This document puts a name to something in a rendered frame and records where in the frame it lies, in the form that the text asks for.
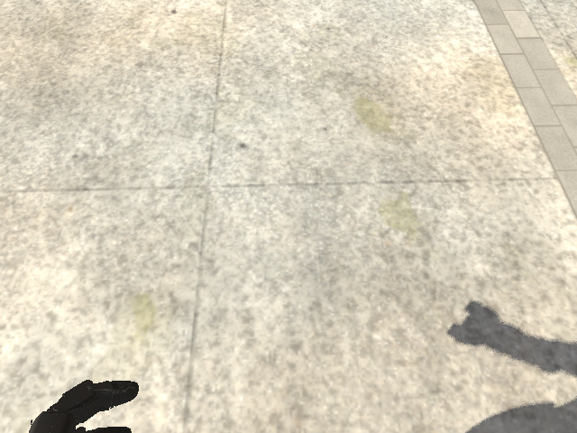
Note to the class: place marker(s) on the robot left hand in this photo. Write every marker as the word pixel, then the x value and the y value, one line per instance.
pixel 81 403

